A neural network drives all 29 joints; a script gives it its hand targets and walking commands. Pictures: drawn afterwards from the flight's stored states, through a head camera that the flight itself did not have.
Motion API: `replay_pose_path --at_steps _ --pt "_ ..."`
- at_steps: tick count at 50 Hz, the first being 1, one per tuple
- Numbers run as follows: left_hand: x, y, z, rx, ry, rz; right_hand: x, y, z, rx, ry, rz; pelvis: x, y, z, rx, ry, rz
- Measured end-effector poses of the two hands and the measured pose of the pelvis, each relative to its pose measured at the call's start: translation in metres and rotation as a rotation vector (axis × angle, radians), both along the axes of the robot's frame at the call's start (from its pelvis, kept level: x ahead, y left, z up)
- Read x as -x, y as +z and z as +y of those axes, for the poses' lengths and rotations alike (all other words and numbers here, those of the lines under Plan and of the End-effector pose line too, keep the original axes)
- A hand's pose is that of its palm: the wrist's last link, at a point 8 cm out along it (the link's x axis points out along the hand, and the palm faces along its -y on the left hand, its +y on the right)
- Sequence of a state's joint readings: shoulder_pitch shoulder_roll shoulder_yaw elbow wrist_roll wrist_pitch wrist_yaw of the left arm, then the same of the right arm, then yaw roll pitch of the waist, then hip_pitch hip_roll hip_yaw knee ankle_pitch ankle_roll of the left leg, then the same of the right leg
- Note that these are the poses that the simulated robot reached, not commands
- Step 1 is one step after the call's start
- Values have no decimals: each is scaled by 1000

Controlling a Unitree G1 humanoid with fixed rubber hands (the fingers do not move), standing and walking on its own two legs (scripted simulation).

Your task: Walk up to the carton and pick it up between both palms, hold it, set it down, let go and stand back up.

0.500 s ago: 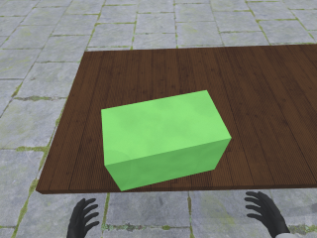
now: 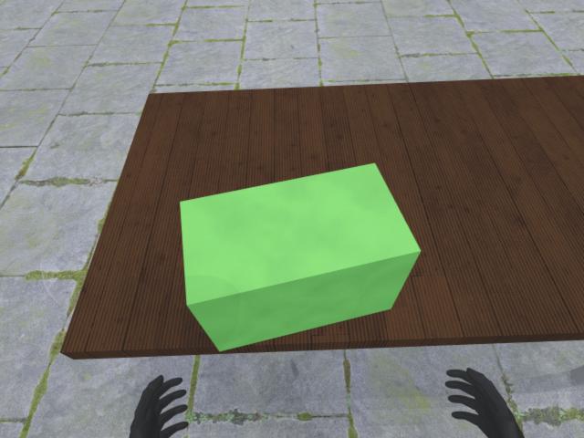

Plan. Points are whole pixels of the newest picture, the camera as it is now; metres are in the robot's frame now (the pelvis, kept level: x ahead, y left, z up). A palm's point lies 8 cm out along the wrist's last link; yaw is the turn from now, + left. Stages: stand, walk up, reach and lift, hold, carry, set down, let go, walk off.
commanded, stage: set down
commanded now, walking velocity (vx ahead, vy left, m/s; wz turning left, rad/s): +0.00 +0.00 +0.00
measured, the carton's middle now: (294, 260) +0.39 +0.02 -0.03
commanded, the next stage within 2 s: let go in 0.16 s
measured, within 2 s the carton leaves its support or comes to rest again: neither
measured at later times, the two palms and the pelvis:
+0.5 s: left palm out of the picture +0.15 +0.22 -0.09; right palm out of the picture +0.15 -0.24 -0.09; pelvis +0.00 +0.00 +0.00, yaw +0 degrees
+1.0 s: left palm out of the picture +0.11 +0.27 -0.10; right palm out of the picture +0.12 -0.25 -0.10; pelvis -0.01 +0.00 -0.01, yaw +0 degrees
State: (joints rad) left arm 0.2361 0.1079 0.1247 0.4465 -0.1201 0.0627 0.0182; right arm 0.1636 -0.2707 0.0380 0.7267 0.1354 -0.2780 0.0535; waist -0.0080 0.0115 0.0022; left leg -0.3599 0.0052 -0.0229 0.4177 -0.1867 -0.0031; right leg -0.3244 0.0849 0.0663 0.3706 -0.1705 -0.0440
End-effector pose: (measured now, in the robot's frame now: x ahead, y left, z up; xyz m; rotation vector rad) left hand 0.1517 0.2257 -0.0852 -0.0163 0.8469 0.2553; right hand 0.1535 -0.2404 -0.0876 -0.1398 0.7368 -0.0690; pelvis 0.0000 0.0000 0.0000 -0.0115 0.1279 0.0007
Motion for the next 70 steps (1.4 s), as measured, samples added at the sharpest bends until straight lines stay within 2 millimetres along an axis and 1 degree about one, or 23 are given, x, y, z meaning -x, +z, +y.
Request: replay_pose_path --at_steps 5,16,33,36,40,45,49,55,60,64,70 --pt "2 -4 -1 10 -2 22 1 -1 0 10 8 9 0 0 0 0 0 -1" --pt "-1 -4 -3 10 -2 22 3 -6 1 10 11 28 -2 0 -2 -3 0 -3" --pt "-1 -1 -3 6 -9 7 6 -5 -1 12 6 19 1 0 -3 -5 0 -26" --pt "1 -3 2 -13 -12 -3 11 -9 -4 47 21 76 2 -2 -4 -6 -1 -40" --pt "9 -5 16 -46 -12 4 16 -13 -8 59 -5 127 2 -4 -5 -8 -3 -57" --pt "22 -6 33 -88 -15 9 22 -12 -9 65 -20 118 8 -6 -4 -7 -4 -75" --pt "37 -9 42 -104 -9 26 31 -13 -9 67 -25 120 13 -7 -3 -6 -4 -88" --pt "63 -21 47 -101 0 97 47 -18 -10 70 -40 157 18 -8 -1 -3 -4 -98" --pt "79 -28 50 -93 10 151 59 -22 -10 72 -51 197 18 -8 1 -1 -4 -98" --pt "85 -31 50 -88 17 170 65 -26 -10 74 -54 227 18 -8 1 0 -4 -98" --pt "89 -32 51 -87 23 171 66 -27 -10 76 -51 234 18 -8 2 1 -4 -98"
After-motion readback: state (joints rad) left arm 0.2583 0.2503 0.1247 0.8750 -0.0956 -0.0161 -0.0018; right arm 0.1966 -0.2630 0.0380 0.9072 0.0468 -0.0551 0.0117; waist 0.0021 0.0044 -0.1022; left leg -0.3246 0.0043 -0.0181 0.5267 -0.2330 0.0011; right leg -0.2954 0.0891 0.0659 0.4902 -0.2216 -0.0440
